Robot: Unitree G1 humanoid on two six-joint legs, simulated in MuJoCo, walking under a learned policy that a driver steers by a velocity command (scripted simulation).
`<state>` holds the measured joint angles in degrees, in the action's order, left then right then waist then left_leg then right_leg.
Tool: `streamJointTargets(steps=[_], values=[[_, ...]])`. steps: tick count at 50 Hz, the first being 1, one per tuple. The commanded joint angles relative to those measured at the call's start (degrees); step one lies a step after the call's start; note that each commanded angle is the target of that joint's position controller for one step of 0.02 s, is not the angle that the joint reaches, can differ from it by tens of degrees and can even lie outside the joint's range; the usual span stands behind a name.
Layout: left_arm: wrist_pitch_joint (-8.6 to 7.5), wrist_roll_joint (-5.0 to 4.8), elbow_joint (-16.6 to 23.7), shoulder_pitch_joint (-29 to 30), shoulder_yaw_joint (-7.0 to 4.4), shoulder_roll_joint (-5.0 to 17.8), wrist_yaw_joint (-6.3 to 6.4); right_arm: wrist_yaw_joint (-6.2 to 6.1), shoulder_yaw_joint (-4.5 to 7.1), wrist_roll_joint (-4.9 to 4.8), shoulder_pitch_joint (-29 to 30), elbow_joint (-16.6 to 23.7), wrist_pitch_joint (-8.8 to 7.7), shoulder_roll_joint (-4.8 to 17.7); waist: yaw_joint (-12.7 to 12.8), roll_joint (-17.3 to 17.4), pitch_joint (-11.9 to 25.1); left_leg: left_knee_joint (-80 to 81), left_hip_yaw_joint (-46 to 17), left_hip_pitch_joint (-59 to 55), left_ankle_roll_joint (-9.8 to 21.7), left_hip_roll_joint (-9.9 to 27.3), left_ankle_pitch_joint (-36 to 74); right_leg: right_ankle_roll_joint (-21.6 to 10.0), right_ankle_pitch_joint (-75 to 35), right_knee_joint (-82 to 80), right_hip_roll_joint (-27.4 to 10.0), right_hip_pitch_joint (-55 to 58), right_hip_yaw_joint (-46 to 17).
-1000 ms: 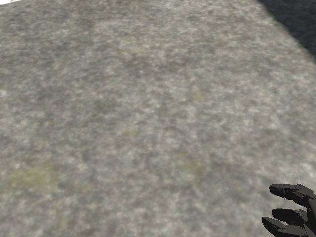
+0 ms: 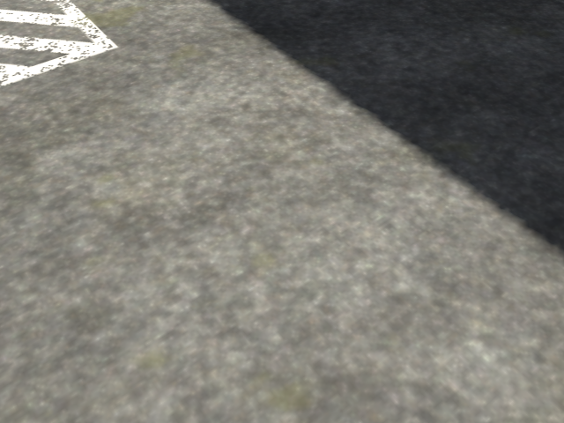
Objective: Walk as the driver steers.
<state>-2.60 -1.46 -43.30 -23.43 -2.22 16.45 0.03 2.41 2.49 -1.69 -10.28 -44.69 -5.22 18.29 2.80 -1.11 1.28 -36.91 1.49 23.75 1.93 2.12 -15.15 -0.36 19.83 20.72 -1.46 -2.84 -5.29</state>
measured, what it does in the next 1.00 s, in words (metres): walks ahead, turning left: left foot, then right foot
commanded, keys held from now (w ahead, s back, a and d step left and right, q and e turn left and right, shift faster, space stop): w+shift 0.38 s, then q+shift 0.62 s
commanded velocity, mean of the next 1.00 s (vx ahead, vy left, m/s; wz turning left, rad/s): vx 0.52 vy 0.00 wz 0.39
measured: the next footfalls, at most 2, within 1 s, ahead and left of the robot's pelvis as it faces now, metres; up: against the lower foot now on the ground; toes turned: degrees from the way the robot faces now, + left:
left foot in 0.06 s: +0.10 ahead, +0.14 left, +0.00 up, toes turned +1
right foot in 0.54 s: +0.58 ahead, -0.07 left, +0.00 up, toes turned +4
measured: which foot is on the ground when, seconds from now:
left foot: up 0.00-0.04, down 0.06-0.52, up 0.54-0.92, down 0.94-1.00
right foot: down 0.00-0.06, up 0.08-0.52, down 0.54-0.96, up 0.98-1.00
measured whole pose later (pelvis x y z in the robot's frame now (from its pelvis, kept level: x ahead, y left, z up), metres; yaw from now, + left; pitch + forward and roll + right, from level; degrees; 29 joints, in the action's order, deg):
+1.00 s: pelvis +0.52 +0.09 -0.02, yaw +26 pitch +0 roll -4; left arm -0.4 -0.5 -42.9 -2.1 -4.5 17.8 -0.1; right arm 0.6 5.7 0.0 -11.6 -34.0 3.2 19.8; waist -1.2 -1.1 -5.2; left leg -40.8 2.1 27.5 4.3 1.7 -14.4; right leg 3.2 29.6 51.0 -6.4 -17.4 10.5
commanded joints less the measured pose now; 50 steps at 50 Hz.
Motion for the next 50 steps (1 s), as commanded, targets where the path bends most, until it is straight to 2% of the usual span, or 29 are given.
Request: streamJointTargets(steps=[1, 2, 3, 4, 5, 6, 7, 8, 11, 15, 19, 22, 24, 25, 26, 27, 28, 29, 30, 32, 34, 36, 38, 41, 45, 47, 48, 49, 50], values=[[-1.18, -0.01, 5.1, 5.9, -2.11, 8.6, -0.51, -0.19, 0.94, -0.54, -4.1, 1.4, -0.62, 4.1, -6.3, -5.0, -3.6, 3.3, 4.1, -16.3, -0.5, -2.8, 3.0, -9.4, 5.9, -6.0, -8.9, -17.7, -6.9], [-1.39, 0.73, 5.3, 6.5, -1.31, 6.5, -0.68, -0.83, 1.91, -0.90, -11.8, -0.6, -0.45, 5.9, -10.4, -2.7, -1.1, 3.8, 3.6, -25.2, 0.6, -2.9, 1.1, -8.1, -0.4, 3.2, -6.7, -21.8, -4.2], [-1.95, 1.70, 6.9, 8.9, -0.16, 2.7, -0.68, -1.53, 3.20, -0.18, -22.9, -2.8, -0.56, 10.2, -15.6, 7.7, 2.6, 8.9, -8.4, -35.6, 3.5, 5.2, -8.2, -4.7, -3.8, 26.4, -1.9, -30.7, 1.2], [-3.58, -0.01, 11.0, 6.1, 1.09, -1.9, -0.09, -0.98, 3.82, 1.50, -25.8, -2.0, -1.15, 16.0, -12.5, 24.3, 7.5, 22.9, -43.6, -41.8, 12.4, 18.5, -32.2, -2.5, 11.4, 47.0, 5.3, -44.6, 0.1], [-4.17, -2.51, 10.7, 7.8, 0.02, 3.2, 0.09, -0.46, 2.47, 1.66, -19.6, -0.5, -1.62, 10.9, -10.5, 13.4, 2.6, 27.4, -50.5, -37.6, 13.2, 21.1, -40.7, -3.4, 7.0, 55.3, 1.9, -52.5, -3.6], [-4.40, -2.59, 11.3, 11.9, -0.29, 5.0, -0.21, -0.47, 1.71, 1.55, -16.6, 0.3, -1.82, 8.7, -9.5, 8.9, -2.3, 25.9, -43.4, -33.6, 12.0, 20.5, -34.3, -4.6, 1.7, 56.4, -1.4, -56.2, -2.1], [-4.25, -1.28, 10.5, 11.7, -0.04, 4.4, -0.28, -0.41, 1.15, 1.83, -14.7, 0.7, -1.65, 7.4, -7.9, 4.9, -2.8, 24.7, -35.8, -30.0, 11.1, 17.6, -27.0, -4.6, -2.6, 54.8, -4.0, -54.1, -0.5], [-4.11, -0.03, 10.2, 11.6, -0.06, 3.8, -0.43, -0.28, 0.74, 2.25, -12.9, 1.1, -1.24, 6.4, -6.3, 4.4, -4.1, 25.2, -30.4, -25.2, 10.4, 14.7, -22.1, -4.2, -6.1, 51.4, -5.6, -51.7, -0.5], [-2.52, -0.16, 9.6, 10.5, 0.00, 2.5, -1.24, -0.74, -0.27, 2.22, -12.1, 0.9, -1.41, 4.2, -3.6, 6.8, -6.2, 29.2, -21.5, -17.8, 9.8, 10.5, -14.3, -2.2, -12.7, 47.9, -6.8, -48.6, 1.0], [-2.78, 0.48, 12.1, 18.1, 0.23, 2.3, -1.11, -1.87, -0.66, 1.57, -15.0, -0.5, -1.44, 3.7, -5.0, 3.6, -9.3, 33.2, -12.5, -16.4, 9.6, 8.5, 0.4, 0.2, -23.3, 35.8, -5.7, -49.9, 3.9], [-4.44, -0.11, 15.0, 28.4, 1.21, -0.1, -3.17, -2.71, -1.36, 0.89, -21.1, -3.5, -1.16, 3.2, -8.3, 3.2, -11.4, 36.7, -6.0, -18.8, 8.3, 7.9, 11.7, -0.6, -31.8, 20.2, -2.8, -42.7, 7.9], [-5.80, 0.67, 17.2, 33.5, 1.01, -0.4, -4.89, -3.30, -1.11, 0.55, -23.0, -5.2, 0.52, 4.3, -8.2, 4.0, -11.7, 30.8, -5.9, -23.2, 7.1, 7.9, 30.7, -1.2, -31.3, 8.9, 1.6, -34.2, 8.5], [-5.82, 1.18, 16.6, 28.7, -0.70, 3.3, -4.48, -3.79, -0.08, 1.08, -22.8, -5.7, 1.58, 7.4, -4.4, 8.7, -5.7, 21.7, -8.3, -29.1, 5.4, 9.2, 52.4, -2.1, -27.2, 8.0, 5.4, -25.5, 8.4], [-5.51, 1.07, 14.9, 21.8, -1.80, 5.9, -3.64, -3.81, 0.40, 1.64, -21.9, -5.5, 2.12, 8.7, -0.6, 11.2, -0.7, 13.4, -9.1, -30.4, 4.1, 8.8, 60.9, -3.3, -25.1, 8.5, 6.5, -17.8, 7.9], [-5.05, 1.02, 12.5, 10.9, -2.60, 7.8, -2.50, -3.66, 0.83, 2.03, -18.2, -4.3, 2.64, 9.8, 6.2, 12.4, 4.8, 0.2, -8.0, -25.7, 1.5, 6.9, 61.1, -4.9, -32.3, 5.9, 3.4, -4.7, 6.4], [-4.20, 2.81, 10.2, -0.4, -3.35, 12.0, -1.07, -3.72, 0.08, 3.58, -15.9, -0.5, 2.28, 5.7, 9.2, 8.0, 16.5, -17.6, -8.9, -9.9, -0.5, 2.9, 40.4, -7.3, -49.3, 16.1, -8.9, 19.4, -2.9], [-3.67, 5.20, 9.9, -0.1, -2.85, 13.5, -1.02, -3.13, -2.06, 4.12, -28.6, -0.6, 1.71, -4.2, 0.0, -15.2, 29.4, -41.5, -10.6, 7.3, -3.3, -6.1, -25.8, -15.1, -77.3, 22.3, -26.8, 38.5, -20.7], [-3.08, 4.83, 12.6, 0.5, -2.76, 11.2, -1.17, -2.67, -0.81, 0.73, -28.9, -0.5, 1.47, 3.0, 3.0, -14.7, 39.2, -52.2, -15.9, 10.8, -4.9, -6.9, -24.6, -20.5, -61.9, 13.5, -29.5, 37.8, -31.2], [-2.29, 3.73, 12.7, 5.2, -2.40, 8.1, -0.59, -3.17, 0.88, -1.06, -19.2, 2.4, 2.21, 6.8, 3.0, -10.3, 29.9, -50.6, -11.1, 15.4, -5.1, -1.9, -18.8, -17.5, -50.1, 8.5, -25.1, 28.7, -21.7], [-2.01, 2.03, 10.0, 11.4, -1.05, 3.1, 0.31, -4.16, 1.43, -0.43, -13.0, 4.0, 4.49, 5.7, -0.8, -2.6, 11.1, -45.4, -6.4, 14.3, -6.0, 2.5, -11.9, -14.1, -44.6, 2.7, -19.2, 5.5, -7.9], [-2.55, 3.10, 9.0, 18.0, -1.29, 3.0, 0.08, -4.27, 1.56, -0.82, -16.8, 4.1, 7.27, 1.9, -6.1, -4.9, 4.0, -40.7, -5.8, 5.1, -6.5, 4.9, -11.6, -12.8, -35.7, -4.1, -17.6, -12.1, 0.9], [-3.10, 3.06, 8.0, 23.0, -1.80, 3.9, -0.15, -4.77, 1.47, -0.20, -14.6, 6.1, 8.53, 0.0, -7.6, -6.5, -0.8, -31.6, -4.2, 3.6, -6.9, 6.1, -9.6, -12.4, -33.5, -7.9, -17.1, -19.9, 7.1], [-3.29, 2.53, 7.0, 24.4, -2.76, 6.3, 0.19, -4.15, 1.80, 0.90, -12.8, 7.3, 8.53, 1.0, -7.9, -5.7, 0.7, -22.7, -4.0, 1.4, -5.9, 7.0, 0.3, -12.5, -34.1, -7.8, -17.0, -18.3, 10.8], [-2.44, 1.08, 6.2, 25.7, -3.31, 7.6, 0.49, -2.22, 2.41, 0.90, -10.2, 7.7, 8.86, 2.6, -7.0, -3.6, 2.8, -12.5, -1.7, -2.6, -3.6, 5.7, 11.5, -10.9, -30.3, -5.5, -16.2, -13.6, 15.6], [-0.01, -0.26, 4.6, 24.6, -4.37, 9.8, 0.27, -0.83, 4.23, 0.59, -4.6, 11.6, 9.74, 6.3, -5.9, -2.4, 0.6, -6.2, 2.4, -2.8, -0.3, 3.9, 5.6, -7.8, -21.4, 0.3, -19.0, -9.1, 16.8], [1.21, -1.16, 3.4, 23.1, -4.22, 8.0, 0.02, -1.45, 5.78, 1.18, -7.7, 11.4, 9.41, 8.1, -7.5, 1.5, 0.9, 1.2, 3.5, -8.8, 2.9, 0.7, 7.4, -3.6, -18.5, 12.1, -15.9, -9.4, 19.5], [1.91, 0.00, 3.0, 19.6, -4.06, 7.0, -0.31, -2.58, 7.89, 1.42, -11.8, 11.0, 8.81, 14.2, -8.2, 14.6, -1.0, 9.1, -7.9, -14.8, 7.1, 4.2, 32.5, 0.7, -6.5, 29.2, -9.3, -17.1, 21.9], [2.16, 2.22, 6.0, 18.4, -3.29, 4.9, -0.21, -2.94, 8.44, 2.28, -9.2, 13.4, 8.00, 20.4, -3.3, 26.7, 1.2, 13.6, -32.8, -23.1, 18.2, 13.8, 34.4, 5.2, 20.9, 47.9, 1.8, -35.4, 16.3], [2.07, 2.40, 6.2, 20.5, -3.39, 7.0, -0.02, -1.71, 7.38, 3.08, -9.5, 14.9, 5.80, 17.3, -5.7, 16.6, 9.2, 18.8, -40.4, -23.3, 20.1, 16.9, 20.1, 3.8, 20.1, 54.1, 2.6, -37.5, 2.8]])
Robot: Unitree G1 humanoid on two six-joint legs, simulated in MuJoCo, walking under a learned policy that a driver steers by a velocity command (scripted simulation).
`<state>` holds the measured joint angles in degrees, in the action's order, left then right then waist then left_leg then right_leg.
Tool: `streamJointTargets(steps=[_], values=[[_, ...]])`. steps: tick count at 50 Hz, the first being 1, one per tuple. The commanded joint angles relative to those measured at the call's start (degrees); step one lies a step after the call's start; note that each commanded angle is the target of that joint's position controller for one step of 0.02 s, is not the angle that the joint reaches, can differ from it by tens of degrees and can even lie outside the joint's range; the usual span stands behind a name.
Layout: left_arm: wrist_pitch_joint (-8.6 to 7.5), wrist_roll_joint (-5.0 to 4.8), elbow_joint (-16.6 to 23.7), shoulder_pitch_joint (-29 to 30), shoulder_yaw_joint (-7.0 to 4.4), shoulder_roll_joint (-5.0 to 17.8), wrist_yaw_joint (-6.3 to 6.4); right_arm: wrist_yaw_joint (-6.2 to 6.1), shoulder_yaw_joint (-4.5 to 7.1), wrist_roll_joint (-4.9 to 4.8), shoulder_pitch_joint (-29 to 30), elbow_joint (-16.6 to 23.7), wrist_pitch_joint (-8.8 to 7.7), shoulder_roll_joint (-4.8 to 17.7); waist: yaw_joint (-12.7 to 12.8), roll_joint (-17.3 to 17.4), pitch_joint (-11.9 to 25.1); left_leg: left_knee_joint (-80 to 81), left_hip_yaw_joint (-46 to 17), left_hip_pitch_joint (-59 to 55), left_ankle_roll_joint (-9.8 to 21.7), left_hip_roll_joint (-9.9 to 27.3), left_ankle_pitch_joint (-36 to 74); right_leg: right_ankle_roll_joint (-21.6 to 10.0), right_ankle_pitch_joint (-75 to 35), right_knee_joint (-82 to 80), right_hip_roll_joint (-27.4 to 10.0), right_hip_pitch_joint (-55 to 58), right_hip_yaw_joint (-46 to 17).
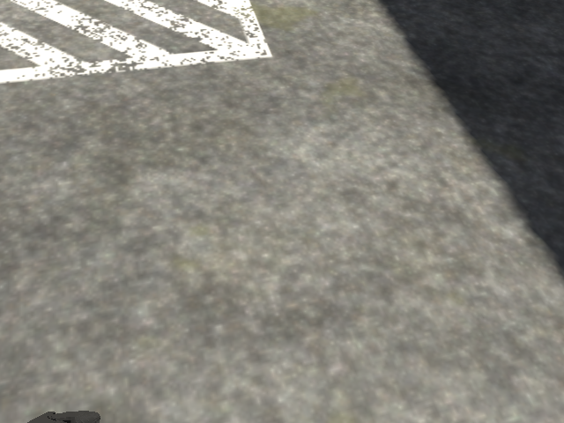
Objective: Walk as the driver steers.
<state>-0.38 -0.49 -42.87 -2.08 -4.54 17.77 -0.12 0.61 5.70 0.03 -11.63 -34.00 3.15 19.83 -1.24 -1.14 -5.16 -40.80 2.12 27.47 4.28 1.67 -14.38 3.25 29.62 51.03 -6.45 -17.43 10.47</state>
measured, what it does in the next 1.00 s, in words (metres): steps on the spot: right foot, then left foot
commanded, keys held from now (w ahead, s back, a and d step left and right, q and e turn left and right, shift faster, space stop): q+shift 0.38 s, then shift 0.16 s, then e+shift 0.46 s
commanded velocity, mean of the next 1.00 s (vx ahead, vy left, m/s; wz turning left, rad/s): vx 0.02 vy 0.00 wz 0.32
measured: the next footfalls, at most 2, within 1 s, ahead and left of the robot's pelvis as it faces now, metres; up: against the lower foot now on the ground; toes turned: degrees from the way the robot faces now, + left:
right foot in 0.42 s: +0.20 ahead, -0.12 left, +0.00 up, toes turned +32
left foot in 0.78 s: +0.04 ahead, +0.08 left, +0.00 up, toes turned +18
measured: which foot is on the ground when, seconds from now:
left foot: down 0.00-0.42, up 0.44-0.76, down 0.78-1.00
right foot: up 0.00-0.40, down 0.42-0.80, up 0.82-1.00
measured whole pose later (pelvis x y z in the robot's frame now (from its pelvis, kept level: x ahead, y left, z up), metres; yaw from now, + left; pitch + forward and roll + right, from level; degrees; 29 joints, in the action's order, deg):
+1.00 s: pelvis +0.08 -0.04 +0.02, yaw +14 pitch +2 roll +1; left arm 3.2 -2.0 -41.8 -10.5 -5.7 20.0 -0.9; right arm -2.9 3.8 0.8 -8.5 -35.6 1.0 15.3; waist 0.9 -1.6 -4.1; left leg -23.9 3.8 8.8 -0.2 1.5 -16.9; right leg 6.4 22.5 56.9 -2.1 -30.2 0.3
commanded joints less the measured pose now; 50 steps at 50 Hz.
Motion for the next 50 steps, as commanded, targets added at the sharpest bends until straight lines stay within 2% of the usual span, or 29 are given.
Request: streamJointTargets(steps=[1, 2, 3, 6, 9, 13, 17, 20, 21, 22, 23, 24, 25, 27, 29, 31, 32, 33, 35, 38, 39, 40, 41, 42, 43, 44, 45, 46, 50], values=[[-0.42, -0.02, 6.2, 1.8, -1.26, 6.2, 0.35, 0.58, 3.56, 0.99, -7.0, 4.4, -4.01, 14.2, -1.4, 11.1, 14.2, 24.1, -38.0, -26.1, 15.5, 16.6, 12.2, -1.7, 5.1, 23.7, 7.0, -24.4, -15.2], [-0.68, 0.18, 5.7, 2.3, -1.26, 5.6, 0.92, 0.22, 3.25, -0.26, -4.9, 4.5, -4.34, 12.5, -0.1, 6.3, 11.9, 23.6, -34.7, -24.3, 12.3, 14.1, 7.5, -2.9, 0.0, 20.7, 5.8, -24.8, -16.4], [-0.82, 1.00, 5.3, 2.7, -1.46, 6.3, 1.42, -0.51, 2.70, -1.17, -2.2, 5.2, -3.89, 10.7, 0.8, 5.7, 11.1, 22.9, -32.0, -21.9, 10.5, 12.7, 7.2, -3.1, -3.7, 17.0, 4.8, -23.7, -17.4], [-0.96, 0.95, 3.9, 2.5, -1.38, 5.3, 0.93, -2.65, 2.06, -0.15, 1.1, 7.5, -2.53, 8.9, 2.2, 6.1, 13.6, 21.1, -26.0, -18.9, 8.0, 7.8, 15.9, -1.7, -9.6, 9.6, 7.1, -16.7, -17.1], [-0.77, 0.41, 3.2, 3.1, -0.66, 3.3, 0.65, -3.42, 2.52, -0.73, -0.7, 7.6, -1.84, 9.5, 1.4, 5.1, 14.4, 19.9, -27.2, -20.3, 8.4, 6.7, 17.5, 0.4, -10.4, 1.1, 9.3, -15.5, -18.0], [-0.48, -0.01, 2.6, 3.0, -0.84, 4.0, 0.45, -3.50, 2.62, -0.68, 0.4, 8.4, -0.87, 9.2, 0.7, 8.4, 12.6, 20.1, -30.7, -16.9, 7.4, 5.1, 8.9, 1.1, -12.2, -6.1, 10.6, -12.1, -18.9], [-1.32, -0.11, 2.6, 2.2, -1.33, 5.0, -0.07, -2.82, 2.67, -0.75, 1.5, 9.0, -0.32, 9.0, 0.1, 11.2, 11.7, 18.7, -34.9, -16.1, 6.5, 3.9, 8.5, 0.0, -11.6, -13.4, 11.0, -7.4, -19.4], [-1.94, -0.02, 1.1, -3.1, -2.22, 6.4, -0.56, -2.47, 2.28, -1.43, 4.5, 9.7, 0.05, 8.3, 2.6, 11.5, 12.0, 15.0, -35.3, -13.9, 4.1, 1.3, 8.3, -1.7, -18.4, -26.5, 9.6, 1.9, -17.7], [-1.82, 0.52, 0.7, -4.6, -2.77, 8.1, -0.44, -2.36, 1.60, -1.47, 3.2, 9.5, 0.09, 6.4, 2.2, 8.0, 13.0, 10.2, -32.0, -10.7, 1.9, -1.5, 1.2, -3.5, -22.7, -30.8, 4.4, 7.9, -20.1], [-1.17, 1.23, 2.0, -2.6, -3.08, 11.1, -0.10, -2.13, 0.42, -0.75, -2.5, 8.2, 0.19, 2.5, -1.6, -5.4, 14.0, -2.9, -22.3, -4.9, -1.1, -9.1, -16.7, -8.3, -26.0, -33.3, -7.6, 12.8, -31.9], [-1.03, 3.23, 2.3, -2.2, -3.03, 12.3, -0.11, -2.14, 1.44, -0.73, -1.2, 10.1, -0.63, 6.3, -1.8, -14.9, 9.0, -14.6, -16.0, 4.9, -3.9, -12.3, -22.7, -17.0, -28.0, -36.7, -13.9, 7.7, -44.8], [-1.30, 2.64, 3.6, 0.5, -2.48, 9.8, 0.18, -2.06, 2.48, -0.05, -1.8, 8.8, -1.16, 10.5, -2.3, -10.9, 7.5, -22.9, -15.5, 5.6, -5.7, -7.9, -19.2, -19.0, -27.1, -35.6, -15.1, 6.0, -43.5], [-1.12, 1.63, 4.2, 2.1, -1.64, 6.9, 0.63, -2.03, 2.82, -0.22, -1.3, 7.2, -1.01, 11.4, -1.8, -6.6, 6.5, -25.5, -14.9, 5.1, -6.7, -6.8, -15.1, -16.9, -26.0, -34.1, -11.2, 5.3, -36.4], [-0.59, 0.34, 3.9, 0.8, -1.01, 6.3, 1.21, -2.19, 1.65, -0.06, -1.3, 5.9, -0.42, 7.5, -0.3, -3.8, 5.8, -29.9, -13.7, 6.3, -8.2, -7.0, -11.2, -15.1, -27.1, -33.1, -6.8, 7.3, -30.4], [-0.40, 0.61, 2.4, -2.6, -0.10, 5.4, 1.13, -2.19, -0.12, -0.21, 1.2, 6.4, -0.88, 3.5, 1.2, -3.7, 6.6, -25.4, -12.9, 3.5, -8.8, -6.8, -11.3, -15.5, -32.1, -32.8, -4.6, 8.3, -27.6], [-0.31, 0.61, 1.6, -2.4, 1.01, 3.2, 0.41, -2.14, -1.94, 0.83, 2.0, 6.3, -1.34, -0.5, 0.8, -6.7, 8.1, -10.2, -9.2, -2.5, -9.7, -3.2, -11.7, -14.1, -30.4, -32.7, -1.9, 9.6, -25.1], [0.13, 0.14, 1.7, -2.4, 0.49, 5.0, 0.14, -2.14, -2.16, 1.03, 3.3, 6.3, -1.56, -1.0, 1.6, -9.3, 7.4, -3.3, -6.3, -6.1, -10.1, -2.9, -12.9, -13.7, -30.6, -32.6, -0.7, 8.6, -25.0], [0.60, -0.18, 1.6, -4.5, -0.65, 8.4, 0.03, -2.30, -1.61, 0.48, 4.5, 6.2, -1.76, 0.4, 3.1, -11.1, 6.5, 0.6, -4.6, -7.2, -10.5, -4.2, -14.1, -14.1, -31.6, -31.8, -0.7, 8.9, -26.8], [0.98, -0.74, 1.6, -7.2, -1.87, 12.0, -0.01, -2.75, -0.49, -0.82, 3.8, 5.1, -2.11, 3.2, 3.7, -11.1, 7.2, 7.7, -5.2, -8.6, -10.1, -5.9, -10.2, -15.0, -34.7, -30.5, -2.5, 11.6, -32.1], [0.93, -2.61, 2.5, -5.1, -1.93, 10.6, 0.35, -3.14, 0.08, -0.97, -1.4, 2.5, -2.75, 3.9, 0.4, -9.5, 9.4, 23.0, -6.6, -19.6, -6.4, -4.8, 2.4, -12.2, -36.6, -28.0, -1.2, 8.3, -35.2], [0.67, -2.58, 2.9, -5.2, -1.50, 8.6, 0.62, -3.45, 0.60, -0.50, -3.5, 2.1, -2.78, 5.6, 0.0, -7.1, 12.0, 22.0, -8.5, -27.6, -4.6, -0.1, 7.3, -9.5, -31.6, -25.3, 0.5, 2.1, -33.4], [0.14, -2.07, 4.3, -5.0, -0.75, 5.2, 0.53, -3.75, 1.71, 0.96, -3.6, 1.8, -2.26, 9.9, 1.2, 5.8, 12.1, 18.9, -16.1, -31.7, 1.0, 9.5, 19.1, -5.6, -20.3, -16.8, 5.9, -8.5, -24.6], [-0.31, -2.00, 4.4, -5.9, -0.79, 5.5, 0.27, -3.27, 1.84, 2.25, -1.8, 1.7, -1.90, 9.0, 0.9, 15.8, 10.9, 20.5, -22.5, -29.9, 7.9, 17.8, 29.4, -2.7, -1.4, -8.8, 10.0, -14.9, -15.9], [-0.19, -1.71, 3.6, -7.1, -2.03, 8.6, 0.10, -3.27, 0.69, 2.88, 0.7, 3.3, -2.16, 5.3, 0.6, 13.4, 10.1, 20.9, -22.6, -28.3, 10.9, 20.8, 35.6, -0.5, 5.8, 4.4, 7.8, -16.7, -15.2], [0.54, -1.93, 2.7, -8.5, -2.81, 9.3, 0.11, -3.45, -0.11, 2.55, 3.1, 3.8, -2.46, 3.0, 1.9, 10.6, 9.3, 20.5, -18.6, -26.9, 9.7, 18.9, 36.1, 0.5, 4.7, 11.1, 6.6, -17.3, -15.1], [1.66, -1.73, 2.2, -9.8, -2.85, 8.2, 0.38, -3.58, -0.30, 1.47, 5.8, 3.8, -2.81, 2.3, 3.2, 9.3, 7.9, 19.8, -14.0, -26.1, 7.6, 16.0, 35.1, 1.7, 1.4, 13.7, 5.5, -18.3, -14.7], [2.47, -1.46, 2.6, -9.3, -2.40, 6.7, 0.34, -3.63, -0.23, 0.47, 6.6, 3.4, -3.22, 2.3, 2.9, 9.5, 6.3, 19.8, -11.0, -26.2, 6.6, 14.7, 35.1, 2.6, -2.2, 13.4, 4.3, -20.3, -14.1], [2.85, -1.30, 3.5, -8.0, -1.92, 5.4, 0.08, -3.73, 0.00, 0.34, 5.9, 2.8, -3.33, 2.9, 2.1, 9.7, 5.5, 20.1, -8.7, -25.9, 6.6, 13.7, 35.7, 3.4, -4.5, 12.5, 3.8, -20.8, -12.8], [2.99, -1.45, 8.1, -3.5, -0.64, 3.4, -1.82, -3.71, 1.08, 0.76, 3.8, 1.5, -2.66, 5.0, -0.7, 9.9, 6.6, 20.0, -3.7, -26.6, 7.2, 14.1, 31.3, 3.3, -9.0, 1.5, 2.4, -16.9, -9.1]])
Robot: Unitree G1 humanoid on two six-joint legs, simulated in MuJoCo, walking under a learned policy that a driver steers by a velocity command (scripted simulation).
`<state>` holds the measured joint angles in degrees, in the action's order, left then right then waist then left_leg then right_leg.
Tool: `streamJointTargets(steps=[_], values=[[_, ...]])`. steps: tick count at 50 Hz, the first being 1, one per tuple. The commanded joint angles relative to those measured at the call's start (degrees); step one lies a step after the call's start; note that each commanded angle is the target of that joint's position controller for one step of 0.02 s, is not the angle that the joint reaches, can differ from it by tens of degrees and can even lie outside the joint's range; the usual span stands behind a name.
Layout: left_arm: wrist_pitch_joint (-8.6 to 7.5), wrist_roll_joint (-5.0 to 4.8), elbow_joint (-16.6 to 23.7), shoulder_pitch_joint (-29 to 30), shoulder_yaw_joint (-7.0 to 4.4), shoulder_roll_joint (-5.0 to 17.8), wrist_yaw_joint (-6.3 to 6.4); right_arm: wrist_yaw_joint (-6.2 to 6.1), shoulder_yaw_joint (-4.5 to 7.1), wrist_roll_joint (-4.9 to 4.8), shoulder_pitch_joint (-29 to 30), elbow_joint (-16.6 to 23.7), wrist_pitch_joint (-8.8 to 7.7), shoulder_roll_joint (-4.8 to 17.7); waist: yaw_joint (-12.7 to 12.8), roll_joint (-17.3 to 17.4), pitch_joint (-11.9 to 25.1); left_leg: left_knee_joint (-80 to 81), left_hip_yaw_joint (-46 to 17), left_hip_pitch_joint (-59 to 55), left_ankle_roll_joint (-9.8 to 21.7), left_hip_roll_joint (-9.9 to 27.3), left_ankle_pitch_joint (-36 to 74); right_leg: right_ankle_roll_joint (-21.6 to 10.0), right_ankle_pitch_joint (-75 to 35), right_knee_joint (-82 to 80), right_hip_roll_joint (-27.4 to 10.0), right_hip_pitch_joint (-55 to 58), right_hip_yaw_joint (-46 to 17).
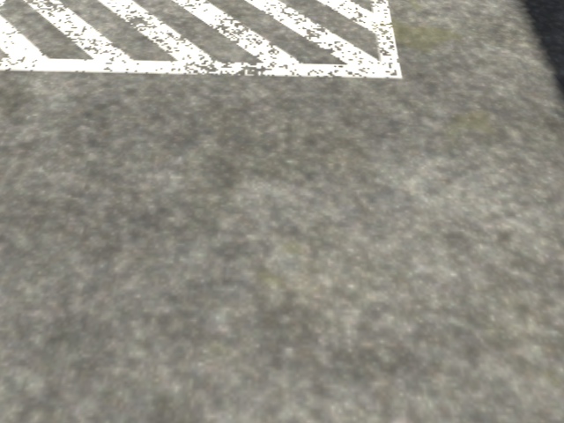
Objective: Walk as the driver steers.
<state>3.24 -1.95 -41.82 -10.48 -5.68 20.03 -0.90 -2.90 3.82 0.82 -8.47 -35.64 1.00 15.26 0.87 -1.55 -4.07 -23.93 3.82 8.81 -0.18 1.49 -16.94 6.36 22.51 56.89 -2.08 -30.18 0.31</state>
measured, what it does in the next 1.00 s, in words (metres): walks ahead, turning left: right foot, then left foot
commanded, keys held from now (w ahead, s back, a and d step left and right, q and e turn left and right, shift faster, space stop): e+shift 0.02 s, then shift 0.02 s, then w+shift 0.10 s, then w+q+shift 0.60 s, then w+shift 0.10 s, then w+e+shift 0.16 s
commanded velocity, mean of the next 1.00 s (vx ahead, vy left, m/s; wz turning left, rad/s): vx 0.73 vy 0.00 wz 0.28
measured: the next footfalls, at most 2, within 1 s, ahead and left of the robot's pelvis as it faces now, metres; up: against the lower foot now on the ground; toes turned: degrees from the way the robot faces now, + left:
right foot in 0.16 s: +0.04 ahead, -0.14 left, +0.00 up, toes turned -11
left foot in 0.64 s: +0.46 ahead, +0.00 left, +0.00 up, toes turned +12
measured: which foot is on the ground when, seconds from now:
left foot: down 0.00-0.16, up 0.18-0.62, down 0.64-1.00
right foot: up 0.00-0.14, down 0.16-0.62, up 0.64-1.00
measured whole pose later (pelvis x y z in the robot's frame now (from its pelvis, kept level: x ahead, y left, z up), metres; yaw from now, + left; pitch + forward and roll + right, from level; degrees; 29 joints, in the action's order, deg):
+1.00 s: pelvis +0.58 -0.04 -0.01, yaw +19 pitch +1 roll +1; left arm -6.6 -1.1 -34.4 -5.0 0.4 15.4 -0.6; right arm 0.5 1.5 -1.2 -21.2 -42.9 -6.0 14.3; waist -5.1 -2.0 -1.7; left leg -17.0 -6.5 -3.7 5.0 -6.3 -21.0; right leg 1.3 -9.3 33.4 -6.6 -40.4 -1.9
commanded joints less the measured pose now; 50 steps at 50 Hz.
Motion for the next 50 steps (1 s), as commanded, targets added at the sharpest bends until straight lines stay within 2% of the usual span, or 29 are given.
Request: streamJointTargets(steps=[1, 3, 5, 7, 8, 9, 10, 11, 13, 16, 20, 24, 25, 27, 29, 30, 31, 32, 33, 34, 35, 36, 37, 38, 40, 43, 46, 48, 50], values=[[-0.58, 0.14, 7.9, 5.1, 0.54, 1.3, -1.46, 0.05, 3.33, -0.23, 0.8, 3.0, -0.44, 10.6, -2.8, 10.4, 5.9, 2.9, -4.4, -7.2, 11.5, 14.9, 33.8, -0.5, -2.3, -7.3, -1.9, -1.7, 2.1], [-0.30, 0.34, 8.9, 4.8, 0.44, 2.0, -1.73, 1.03, 4.01, -1.35, -1.3, 2.0, -0.81, 12.5, -3.4, 9.8, 7.7, 3.4, -4.7, -4.9, 11.5, 16.2, 26.5, -2.4, -1.2, -12.0, -0.1, 4.2, 4.4], [-0.30, -0.20, 9.0, 3.0, 0.41, 2.3, -1.81, 2.34, 4.08, -3.03, -2.5, 0.8, -2.15, 13.2, -2.2, 9.7, 7.1, 5.9, -6.4, -1.2, 10.7, 16.8, -0.7, -5.7, -0.4, -17.8, 0.7, 9.8, 5.0], [-1.24, -0.37, 4.4, -6.6, -0.35, 3.6, -1.23, 3.23, 2.75, -2.89, -1.1, -0.2, -3.29, 10.0, 2.7, 6.5, 5.9, 0.3, -2.7, 11.0, 8.6, 13.8, -14.2, -9.2, -1.8, -24.6, 3.8, 26.6, 7.2], [-2.11, -0.36, 1.7, -15.0, -1.26, 5.6, -0.50, 3.75, 1.08, -1.49, -1.4, -1.0, -4.00, 6.2, 6.7, -0.9, 7.8, -12.9, 1.5, 20.0, 5.8, 10.4, -11.0, -11.7, 0.0, -28.1, 0.9, 39.7, 0.3], [-3.81, 0.98, 2.3, -20.2, -2.35, 13.4, 0.19, 4.17, -0.61, -0.63, 2.3, 3.8, -5.20, 1.6, 8.1, -18.5, 10.2, -39.4, 4.5, 40.3, 0.3, 1.3, -19.1, -21.8, 17.7, -40.0, -17.6, 49.2, -33.3], [-5.86, 1.31, 3.4, -19.5, -1.97, 11.6, -0.23, 4.04, 0.69, -3.67, 7.2, 4.7, -6.50, 7.2, 10.8, -8.3, 8.7, -48.2, -6.3, 48.0, 1.2, 1.1, -16.5, -26.9, 28.4, -47.5, -22.8, 45.0, -44.5], [-7.17, 1.69, 3.1, -16.5, -0.84, 8.7, -0.20, 4.25, 1.28, -5.40, 8.4, 5.0, -6.91, 9.0, 8.9, -6.7, 2.0, -50.0, -8.2, 52.3, 3.0, 3.4, -10.2, -24.9, 28.0, -48.1, -22.0, 42.0, -38.8], [-8.12, 1.94, 3.2, -11.0, 0.73, 4.0, 0.06, 4.10, 1.34, -3.69, 3.2, 1.9, -6.89, 8.9, 4.4, -4.1, -0.9, -46.8, -10.8, 48.1, 3.9, 5.2, 0.3, -19.4, 15.7, -47.0, -17.5, 35.5, -24.6], [-9.20, 2.97, 3.5, -8.5, 1.37, 1.9, 0.53, 4.68, 1.54, -3.93, -1.9, -1.3, -5.14, 7.4, 1.6, -4.9, -2.1, -44.9, -12.1, 43.0, 2.4, 4.2, 11.4, -13.6, -0.1, -49.5, -12.4, 29.7, -7.3], [-10.35, 3.47, 2.3, -9.0, 1.33, 2.1, 1.07, 4.54, 0.82, -3.43, -0.7, -1.2, -4.29, 5.9, 1.4, -2.2, -3.8, -36.3, -8.3, 40.0, 0.8, 2.5, 22.6, -10.5, -12.7, -53.4, -8.7, 25.3, 5.3], [-10.36, 3.13, -0.3, -11.9, 1.59, 2.3, 1.84, 6.09, -0.31, -3.52, 3.7, -0.2, -4.99, 3.8, 3.0, -0.2, -6.4, -24.8, -2.2, 37.3, 3.1, 1.8, 27.3, -7.0, -26.9, -54.3, -8.3, 28.6, 12.2], [-10.00, 2.97, -0.8, -12.3, 1.60, 2.8, 2.05, 6.75, -0.55, -3.64, 4.8, 0.3, -5.25, 3.3, 3.0, -0.2, -6.8, -21.8, -0.2, 36.3, 4.0, 1.2, 26.5, -6.1, -33.9, -53.3, -8.6, 30.3, 13.4], [-8.88, 3.21, -1.3, -12.8, 1.27, 5.2, 2.99, 7.73, -0.40, -4.02, 6.2, 1.5, -5.65, 3.8, 2.0, -2.5, -4.9, -17.9, 5.1, 31.6, 6.1, -2.2, 22.9, -4.6, -61.6, -47.4, -9.1, 34.5, 15.2], [-7.13, 3.21, -1.4, -13.0, 0.45, 8.7, 4.61, 7.93, 0.40, -4.82, 2.9, 2.0, -5.09, 5.6, -1.7, -6.7, -0.3, -17.7, 8.7, 25.8, 7.8, -5.9, 17.1, -4.4, -87.9, -37.1, -10.9, 40.2, 15.9], [-6.36, 3.06, -0.6, -11.0, -0.06, 10.3, 5.19, 7.75, 1.27, -5.03, -3.4, 1.1, -4.26, 7.5, -5.9, -8.7, 3.0, -19.0, 8.9, 18.9, 8.8, -7.0, 13.4, -5.0, -96.8, -29.2, -12.2, 40.0, 15.6], [-5.98, 3.05, 0.7, -7.3, -0.43, 11.3, 5.05, 7.20, 3.02, -4.93, -14.5, -1.3, -3.25, 11.4, -11.9, -8.9, 7.9, -20.7, 7.0, 6.1, 10.9, -7.3, 9.6, -6.0, -99.7, -16.8, -12.8, 35.3, 14.5], [-6.46, 2.58, 2.5, -2.5, -0.35, 10.9, 4.28, 6.01, 5.16, -4.46, -29.1, -5.0, -2.50, 15.4, -19.3, -5.5, 12.6, -14.7, 0.9, -14.1, 13.7, -6.4, 9.9, -7.0, -87.0, 2.8, -10.0, 22.9, 13.3], [-8.74, 3.49, 3.4, -1.0, 3.11, -1.2, 2.18, 4.68, 4.30, -3.86, -30.2, -7.6, -1.83, 14.7, -15.4, 13.0, 7.1, -15.4, -9.0, -22.4, 16.4, -1.4, 5.8, -7.4, -4.5, 28.1, 1.7, 1.5, 10.3], [-11.71, 0.05, 8.6, -5.9, 5.28, -6.7, 1.30, 4.85, 3.08, -1.52, -23.3, -3.9, -3.62, 13.6, -6.4, 21.3, 13.0, -4.4, -43.3, -30.7, 28.9, 9.4, -14.8, -5.9, 12.1, 45.0, 8.3, -20.0, -3.2], [-14.29, -0.54, 11.1, 0.7, 4.74, 0.1, 0.32, 4.78, 2.39, -1.19, -22.8, -2.4, -4.65, 9.4, -9.8, 9.4, 13.4, 8.5, -53.5, -27.4, 27.0, 12.0, -25.3, -9.4, 4.1, 39.6, 5.8, -22.9, -10.1], [-15.10, -1.33, 12.7, 2.5, 4.01, 2.2, -0.05, 4.94, 2.10, -0.91, -21.0, -2.1, -5.60, 8.6, -6.1, 1.4, 8.6, 12.3, -52.9, -20.0, 24.1, 12.4, -25.1, -10.9, -0.6, 31.2, 3.5, -20.7, -10.6], [-14.86, 0.09, 11.5, 0.7, 4.16, 1.4, 0.13, 5.23, 2.08, -1.19, -16.4, -1.0, -6.19, 8.6, -1.7, -6.4, 4.6, 13.1, -49.1, -10.3, 22.8, 10.7, -21.6, -10.6, -3.6, 24.9, 1.0, -16.5, -10.5], [-13.91, 1.15, 10.2, -2.0, 4.05, 1.3, 0.28, 4.90, 1.97, -0.96, -11.7, 0.2, -6.56, 8.6, 1.1, -5.7, 2.8, 13.0, -44.5, -3.2, 22.6, 8.3, -17.6, -9.2, -4.9, 20.9, -0.6, -12.7, -10.8], [-11.54, 1.84, 8.2, -5.1, 3.40, 3.0, 0.64, 4.00, 1.19, -0.88, -7.3, 0.7, -6.49, 6.8, 3.8, -2.7, -0.6, 14.3, -34.2, 7.0, 20.7, 4.1, -10.4, -6.4, -6.5, 13.9, -3.9, -8.0, -8.7], [-10.29, 3.49, 11.2, 2.9, 4.89, -0.3, 1.28, 2.44, 0.36, -1.63, -9.4, -1.7, -6.75, 5.8, -0.2, 1.5, -4.1, 14.8, -20.5, 17.3, 18.1, -0.2, 1.8, -2.9, -19.1, -0.6, -5.4, -4.2, -2.7], [-10.55, 2.15, 12.2, 11.2, 5.94, -2.8, 0.89, 2.41, 0.50, -2.30, -14.0, -4.2, -7.49, 7.9, -6.6, 4.1, -2.6, 15.8, -14.3, 16.2, 14.7, -0.3, 4.1, -3.0, -35.2, -17.3, -3.3, 3.6, 1.4], [-10.77, 0.49, 12.8, 14.7, 5.30, -1.2, 0.59, 3.24, 0.47, -2.43, -16.7, -6.0, -7.85, 8.9, -9.3, 5.1, -3.0, 16.3, -13.8, 5.8, 13.9, 2.6, 6.6, -4.3, -35.7, -24.2, -2.5, 0.2, 1.5], [-11.00, -0.34, 13.3, 16.8, 4.74, -0.3, -0.41, 3.39, 0.30, -1.87, -18.1, -7.8, -7.25, 8.8, -9.9, 5.4, -3.7, 15.3, -12.3, -6.4, 12.6, 6.1, 14.2, -7.1, -33.7, -28.3, -2.1, -6.0, 1.3]])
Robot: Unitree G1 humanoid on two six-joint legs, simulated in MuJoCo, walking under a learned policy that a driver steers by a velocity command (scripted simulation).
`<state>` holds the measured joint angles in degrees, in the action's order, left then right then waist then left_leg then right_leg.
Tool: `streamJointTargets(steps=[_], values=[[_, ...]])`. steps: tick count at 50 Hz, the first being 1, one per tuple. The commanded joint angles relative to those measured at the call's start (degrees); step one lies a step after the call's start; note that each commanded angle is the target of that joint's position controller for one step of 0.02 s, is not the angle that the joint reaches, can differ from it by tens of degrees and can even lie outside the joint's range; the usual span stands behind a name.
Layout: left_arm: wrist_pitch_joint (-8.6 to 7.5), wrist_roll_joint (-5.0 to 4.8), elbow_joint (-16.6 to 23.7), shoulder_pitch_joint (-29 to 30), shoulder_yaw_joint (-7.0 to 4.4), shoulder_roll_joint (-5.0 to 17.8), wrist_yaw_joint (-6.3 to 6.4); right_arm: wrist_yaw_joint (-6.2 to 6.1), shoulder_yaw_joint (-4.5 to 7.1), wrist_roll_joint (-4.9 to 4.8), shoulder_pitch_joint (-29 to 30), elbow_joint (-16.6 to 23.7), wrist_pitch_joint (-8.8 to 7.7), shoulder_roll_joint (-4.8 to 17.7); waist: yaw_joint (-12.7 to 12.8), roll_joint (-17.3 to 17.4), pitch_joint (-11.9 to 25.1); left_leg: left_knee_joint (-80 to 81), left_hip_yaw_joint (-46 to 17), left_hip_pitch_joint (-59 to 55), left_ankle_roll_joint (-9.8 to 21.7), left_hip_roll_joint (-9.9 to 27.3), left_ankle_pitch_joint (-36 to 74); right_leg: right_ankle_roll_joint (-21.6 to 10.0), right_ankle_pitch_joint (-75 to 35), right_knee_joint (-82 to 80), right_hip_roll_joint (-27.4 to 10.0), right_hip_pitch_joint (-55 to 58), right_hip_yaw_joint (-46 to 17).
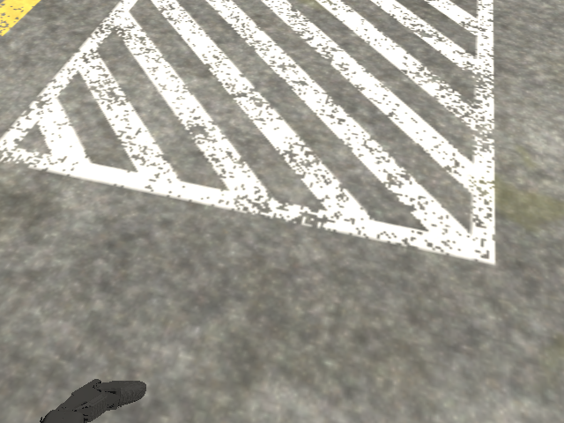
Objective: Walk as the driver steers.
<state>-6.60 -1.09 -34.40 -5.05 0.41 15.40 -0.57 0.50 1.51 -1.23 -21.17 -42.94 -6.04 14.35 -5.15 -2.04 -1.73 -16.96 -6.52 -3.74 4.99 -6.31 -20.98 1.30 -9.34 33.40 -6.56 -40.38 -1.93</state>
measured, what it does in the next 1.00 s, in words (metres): walks ahead: right foot, then left foot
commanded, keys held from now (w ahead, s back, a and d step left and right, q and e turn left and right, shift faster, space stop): w+e+shift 0.28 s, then w+shift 0.12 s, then w+q+shift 0.14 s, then q+shift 0.20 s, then shift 0.26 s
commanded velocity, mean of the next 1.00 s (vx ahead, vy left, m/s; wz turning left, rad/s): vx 0.74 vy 0.00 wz -0.03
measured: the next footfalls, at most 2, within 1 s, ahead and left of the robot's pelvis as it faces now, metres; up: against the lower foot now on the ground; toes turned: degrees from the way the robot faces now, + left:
right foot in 0.10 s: +0.32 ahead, -0.14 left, +0.00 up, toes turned -4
left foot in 0.60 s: +0.81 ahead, -0.11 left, +0.00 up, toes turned -14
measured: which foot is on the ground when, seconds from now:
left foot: down 0.00-0.12, up 0.14-0.58, down 0.60-1.00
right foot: up 0.00-0.08, down 0.10-0.58, up 0.60-0.96, down 0.98-1.00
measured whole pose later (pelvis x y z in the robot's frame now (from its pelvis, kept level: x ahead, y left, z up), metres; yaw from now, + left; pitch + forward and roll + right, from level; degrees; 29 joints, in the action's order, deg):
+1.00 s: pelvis +0.86 -0.20 -0.01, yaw +1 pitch +1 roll +1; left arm -6.2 2.3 -34.7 -1.4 -0.1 15.0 0.1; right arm -2.3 3.4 -0.6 -22.1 -44.3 -1.0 17.1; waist -4.9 -1.6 -2.1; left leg -34.2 -11.8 8.9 4.5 -10.4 -23.7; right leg 0.4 -4.5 26.1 2.4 -27.8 -5.4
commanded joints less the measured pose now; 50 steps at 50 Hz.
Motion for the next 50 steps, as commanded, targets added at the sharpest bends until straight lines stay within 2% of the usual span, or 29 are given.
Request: streamJointTargets(steps=[1, 3, 4, 5, 6, 7, 8, 9, 10, 11, 12, 15, 19, 23, 25, 27, 29, 30, 31, 32, 33, 35, 37, 39, 41, 43, 47, 49, 50], values=[[-1.30, -1.37, 5.9, 10.6, -1.75, 4.9, -1.41, -0.10, 2.61, 0.71, -4.8, -1.0, 0.27, 10.2, -2.7, 6.3, -5.4, 6.5, -0.6, 1.0, 6.4, 15.4, 26.9, -3.6, 0.7, -5.3, 3.3, 3.0, 3.9], [-1.00, -1.72, 4.9, 3.5, -3.47, 7.9, -2.11, -0.40, 2.94, 2.63, -1.9, -0.9, 1.20, 12.2, 2.9, 9.3, 1.2, -2.1, 2.4, -6.5, 4.0, 16.7, 56.5, -6.6, 8.2, -2.0, 7.4, 8.5, 6.3], [-0.30, -2.17, 3.2, -4.9, -4.76, 10.3, -1.98, -0.57, 3.19, 4.07, 0.2, -0.3, 1.84, 13.2, 7.9, 11.8, 6.9, -11.3, 3.6, -8.0, 3.2, 16.8, 70.9, -8.1, 12.0, 1.2, 9.2, 15.8, 7.2], [0.64, -2.14, -0.1, -18.5, -5.85, 12.3, -1.56, -0.89, 3.32, 4.37, 4.9, 1.1, 2.41, 13.8, 15.6, 10.7, 12.5, -26.6, 6.5, -1.5, 1.5, 15.8, 76.5, -9.2, 10.8, 1.3, 9.7, 30.7, 7.4], [1.87, -1.71, -3.7, -31.5, -6.52, 15.5, -0.84, -1.49, 2.52, 5.04, 6.9, 2.9, 1.99, 11.5, 20.0, 1.8, 18.0, -48.9, 6.9, 14.8, 0.0, 12.7, 56.5, -10.5, 18.0, 5.0, 4.7, 50.5, -2.8], [1.09, -0.44, -4.5, -28.6, -6.88, 17.3, -1.63, 0.15, 0.12, 1.75, -3.7, 4.2, -0.04, 2.3, 9.2, -24.9, 22.0, -70.3, 2.5, 41.2, -4.5, -0.6, -2.5, -23.0, 42.6, -9.1, -7.5, 67.4, -39.7], [1.12, 0.40, -2.9, -26.4, -6.09, 11.6, -1.58, 0.82, 0.11, 0.15, -0.7, 4.9, -2.21, 8.0, 11.9, -15.2, 22.0, -70.4, -3.6, 48.1, -1.8, 2.4, -1.0, -21.0, 55.4, -19.4, -8.6, 69.2, -52.2], [1.07, 1.32, -2.0, -24.3, -5.66, 9.4, -1.37, 1.22, 0.43, -1.30, 6.6, 6.6, -3.20, 10.1, 12.4, -7.0, 14.4, -67.4, -3.9, 49.5, -0.3, 5.3, 1.8, -18.8, 50.1, -19.0, -8.1, 62.4, -45.2], [0.76, 1.43, -2.1, -21.9, -5.74, 9.8, -2.04, 0.85, -0.07, -0.03, 12.2, 8.3, -3.83, 9.2, 10.7, 4.8, 7.4, -61.5, -2.8, 46.9, 0.3, 6.6, 3.3, -17.7, 39.9, -20.1, -5.6, 51.6, -39.8], [0.28, 1.27, -1.9, -19.2, -5.63, 9.6, -2.27, 0.40, 0.09, 1.39, 13.6, 8.7, -4.07, 8.6, 8.3, 6.8, 5.2, -56.2, -3.0, 44.9, 0.0, 7.9, 4.1, -18.4, 32.9, -19.9, -3.6, 45.7, -35.5], [0.31, 1.31, -1.6, -17.2, -5.17, 8.5, -2.19, 0.36, 0.13, 1.95, 12.6, 8.6, -3.74, 8.0, 5.9, 5.5, 3.3, -53.2, -3.4, 42.2, -0.6, 8.8, 4.8, -18.6, 28.1, -20.8, -0.8, 41.0, -31.7], [0.71, -0.65, -2.7, -16.9, -4.49, 6.4, -1.30, 0.02, 0.23, 2.56, 11.6, 8.3, -2.39, 7.8, 3.9, 2.7, -1.6, -43.8, -1.2, 42.6, -4.3, 10.3, 5.5, -19.1, 20.4, -22.5, 1.5, 33.8, -25.2], [1.03, -0.44, -5.9, -20.4, -4.12, 6.1, 0.48, 0.47, -1.41, 3.21, 23.9, 12.6, -2.68, 3.6, 9.1, -0.2, -6.0, -23.5, 5.1, 35.4, -6.8, 8.5, 27.5, -15.1, 10.1, -24.4, 6.0, 21.4, -14.6], [0.53, -0.73, -10.2, -25.7, -4.03, 6.8, 0.22, 1.01, -0.64, 1.03, 30.5, 14.6, -3.20, 4.6, 13.6, -1.9, -5.9, -11.5, 7.7, 30.9, -4.3, 6.3, 38.7, -12.0, 8.5, -26.8, 2.9, 28.3, -12.6], [1.20, 0.04, -12.9, -27.8, -3.63, 6.3, 0.57, 1.69, -0.02, -0.07, 33.4, 16.0, -3.38, 5.3, 13.8, -2.5, -5.6, -8.3, 10.0, 35.1, -1.9, 4.5, 33.7, -9.3, -7.9, -22.9, 1.5, 39.4, -9.8], [2.05, 1.64, -14.5, -28.3, -3.85, 8.2, 1.42, 2.27, 1.24, -0.91, 30.3, 16.3, -3.58, 7.6, 10.2, -5.5, -0.7, -10.0, 13.2, 33.1, 0.6, 0.7, 26.2, -6.5, -37.6, -14.6, -0.6, 48.9, -7.1], [3.31, 4.07, -13.8, -23.5, -4.24, 10.3, 2.52, 1.98, 2.72, -1.84, 11.0, 11.2, -2.62, 10.5, -0.5, -7.1, 8.8, -10.5, 12.1, 17.4, 3.0, 0.3, 27.9, -3.4, -56.7, 7.6, -1.2, 48.8, -4.4], [3.53, 4.83, -10.8, -15.8, -4.11, 10.3, 2.93, 1.61, 2.60, -0.67, -6.8, 6.2, -1.77, 10.9, -8.6, -2.7, 17.2, -11.9, 3.3, -3.3, 6.3, 7.4, 35.0, -2.1, -45.1, 28.1, 0.6, 36.8, -3.4], [2.74, 4.68, -9.4, -24.7, -1.58, 0.0, 2.31, 2.76, 2.84, 2.26, -9.9, 2.9, -2.08, 14.9, -0.3, 23.5, 25.1, -19.0, -26.4, -34.5, 20.6, 25.1, 47.8, 5.3, 38.4, 57.2, 13.1, 3.1, -5.0], [1.38, 1.45, -9.2, -24.1, -1.90, 7.5, 1.31, 2.50, 3.71, 1.78, -11.6, 3.3, -1.53, 10.7, -4.6, 13.8, 34.1, -11.8, -39.0, -38.9, 21.3, 26.0, 33.8, 4.5, 41.3, 60.8, 12.4, -2.5, -11.0], [-0.05, -0.47, -4.8, -12.8, -2.85, 10.6, 1.18, 1.17, 3.69, 1.75, -4.7, 5.5, -0.80, 10.6, -4.2, 9.6, 21.9, -8.9, -31.5, -28.7, 17.4, 22.7, 33.4, 3.5, 37.5, 56.0, 8.9, -6.5, -11.4], [-1.66, 1.95, -1.4, -4.8, -2.25, 8.6, 0.92, 0.26, 3.52, 1.11, 4.1, 7.8, -0.10, 10.9, 1.7, -3.8, 6.6, -3.6, -23.2, -3.9, 14.9, 17.7, 47.5, 1.6, 36.0, 48.0, 8.0, -3.5, -6.8], [-0.97, 2.90, -0.6, -7.7, -2.28, 6.9, 0.45, -0.18, 3.24, 1.34, 6.7, 8.0, 0.27, 10.0, 7.1, -2.3, 2.3, -0.2, -17.9, 10.4, 14.2, 13.4, 52.4, 1.6, 34.5, 39.3, 6.9, 2.9, -5.7], [-0.15, 2.79, -0.7, -9.5, -1.72, 5.2, 0.76, -0.53, 3.00, 0.79, 10.1, 7.8, 0.94, 9.7, 9.1, 0.1, 1.8, 0.0, -10.7, 21.7, 12.1, 9.6, 57.0, 2.8, 30.3, 24.0, 6.7, 9.8, -1.9], [0.18, 2.54, -0.6, -7.0, -1.00, 3.3, 0.98, -1.50, 3.66, 0.44, 7.3, 6.0, 2.22, 11.4, 7.0, 2.3, 5.6, -1.8, -5.9, 27.0, 9.0, 6.3, 59.0, 3.4, 17.8, 10.8, 9.7, 19.7, 1.6], [0.45, 2.37, 0.4, -2.8, -1.16, 2.9, 0.62, -2.07, 3.73, -0.23, 1.6, 3.2, 3.06, 11.3, 3.9, 4.3, 8.1, -3.1, -6.3, 26.8, 5.0, 5.4, 47.3, 3.0, 3.0, 3.2, 11.7, 25.6, 1.0], [0.46, 2.83, 2.8, 1.9, -2.79, 6.4, 0.81, -3.19, 3.15, 0.35, 0.9, 1.7, 4.15, 8.6, 3.9, 8.1, 6.2, -9.3, -12.0, 19.0, 2.4, 7.2, 35.8, 0.6, 0.2, -5.0, 9.8, 24.2, -3.4], [-0.19, 3.66, 0.8, -4.0, -3.49, 7.2, 0.88, -3.14, 2.73, 0.66, 2.8, 2.5, 4.66, 7.2, 7.2, 6.3, 8.8, -20.6, -10.8, 15.5, -0.3, 5.4, 34.6, -1.9, -7.7, -10.6, 6.6, 29.9, -3.6], [-0.26, 4.49, 0.8, -7.3, -3.55, 9.4, 1.10, -2.72, 1.81, 1.51, -0.5, 3.0, 4.51, 4.8, 6.5, -2.3, 14.6, -34.4, -7.8, 22.6, -2.9, 1.5, 13.0, -7.4, -32.2, -5.8, -3.5, 42.7, -12.1]])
